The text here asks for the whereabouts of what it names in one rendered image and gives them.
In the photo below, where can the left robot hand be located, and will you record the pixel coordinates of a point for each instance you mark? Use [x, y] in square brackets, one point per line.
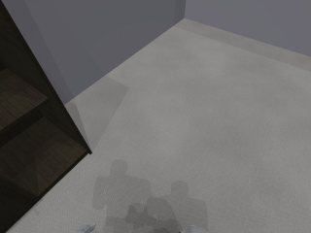
[86, 228]

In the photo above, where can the wardrobe door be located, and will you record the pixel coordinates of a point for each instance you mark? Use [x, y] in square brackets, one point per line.
[14, 201]

